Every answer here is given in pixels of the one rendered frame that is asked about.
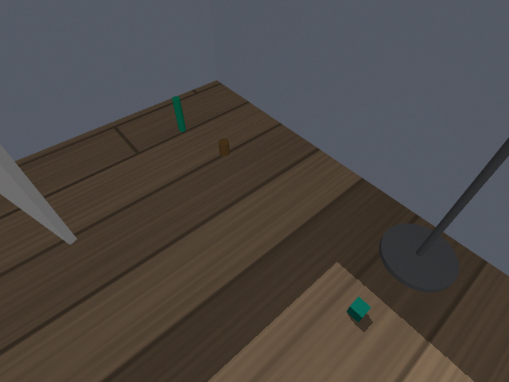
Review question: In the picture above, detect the floor lamp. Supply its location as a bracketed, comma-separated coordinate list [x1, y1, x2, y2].
[379, 138, 509, 293]

